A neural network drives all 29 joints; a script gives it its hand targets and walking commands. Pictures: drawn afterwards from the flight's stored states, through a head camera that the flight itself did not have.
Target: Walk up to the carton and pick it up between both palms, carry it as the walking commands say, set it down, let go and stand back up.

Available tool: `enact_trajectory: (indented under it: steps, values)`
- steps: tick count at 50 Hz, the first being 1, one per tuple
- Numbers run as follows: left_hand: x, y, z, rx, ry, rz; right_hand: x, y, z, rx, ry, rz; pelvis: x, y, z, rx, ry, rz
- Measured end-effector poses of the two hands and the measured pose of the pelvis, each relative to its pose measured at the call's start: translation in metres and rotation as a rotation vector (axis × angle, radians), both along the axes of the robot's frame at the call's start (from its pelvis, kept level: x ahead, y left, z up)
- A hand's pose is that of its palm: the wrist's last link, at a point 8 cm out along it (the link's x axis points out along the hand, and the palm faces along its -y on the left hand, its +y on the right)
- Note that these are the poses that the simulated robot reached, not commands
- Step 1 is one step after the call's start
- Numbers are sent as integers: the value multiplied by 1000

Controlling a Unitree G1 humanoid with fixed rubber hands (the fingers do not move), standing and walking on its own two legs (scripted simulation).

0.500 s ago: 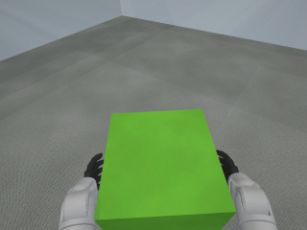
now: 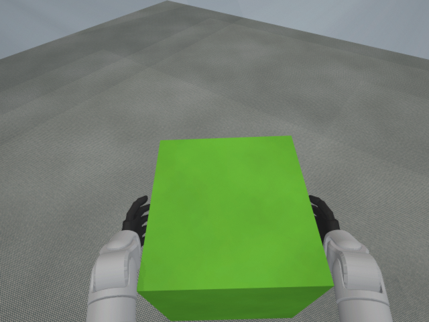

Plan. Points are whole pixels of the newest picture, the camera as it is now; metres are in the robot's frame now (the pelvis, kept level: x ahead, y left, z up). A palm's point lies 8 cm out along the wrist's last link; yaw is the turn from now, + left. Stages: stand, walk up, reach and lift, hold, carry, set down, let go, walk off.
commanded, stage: hold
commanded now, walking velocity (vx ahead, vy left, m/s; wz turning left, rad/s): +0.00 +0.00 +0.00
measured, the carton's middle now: (228, 232) +0.31 +0.00 -0.02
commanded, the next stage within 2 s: carry in 0.20 s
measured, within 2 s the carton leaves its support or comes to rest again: neither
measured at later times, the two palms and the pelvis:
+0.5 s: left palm (138, 226) +0.28 +0.16 +0.06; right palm (342, 223) +0.28 -0.20 +0.06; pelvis +0.00 -0.02 -0.02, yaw -1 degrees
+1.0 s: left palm (194, 216) +0.29 +0.06 +0.07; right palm (414, 263) +0.20 -0.28 +0.07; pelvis -0.07 -0.03 -0.02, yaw -15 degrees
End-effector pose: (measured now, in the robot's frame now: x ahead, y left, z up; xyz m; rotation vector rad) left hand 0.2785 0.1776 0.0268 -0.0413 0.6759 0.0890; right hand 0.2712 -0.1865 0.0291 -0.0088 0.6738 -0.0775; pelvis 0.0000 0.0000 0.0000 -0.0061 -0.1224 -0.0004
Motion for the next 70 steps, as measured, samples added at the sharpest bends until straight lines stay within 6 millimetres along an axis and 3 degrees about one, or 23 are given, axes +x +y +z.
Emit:
enact_trajectory:
  steps: [13,25,33,43,48,53,58,64,70]
  values:
    - [13,-5,17,33,-10,18,18,-5,4,27,-10,16,22,-9,2,12,48,0]
    - [1,-18,34,-10,-79,27,6,-15,35,32,-86,-57,3,-19,-24,23,81,-17]
    - [1,-49,53,-9,-37,12,-16,-41,45,68,-47,-167,-21,-29,-26,26,118,-65]
    - [5,-64,38,-26,35,-64,-40,-51,46,53,18,-290,-57,-16,-23,30,178,-162]
    - [12,-98,42,-20,29,-139,-62,-80,45,77,8,-380,-64,-24,-20,7,189,-239]
    - [16,-152,39,-21,-9,-223,-87,-126,39,85,-36,-467,-70,-46,-34,31,174,-316]
    - [8,-187,28,-2,42,-269,-113,-155,24,123,9,-535,-81,-51,-28,55,176,-346]
    - [1,-196,17,-1,68,-293,-128,-160,14,122,33,-563,-95,-47,-22,85,217,-373]
    - [-3,-186,16,-67,-4,-284,-132,-150,27,64,-45,-549,-109,-38,-27,86,243,-393]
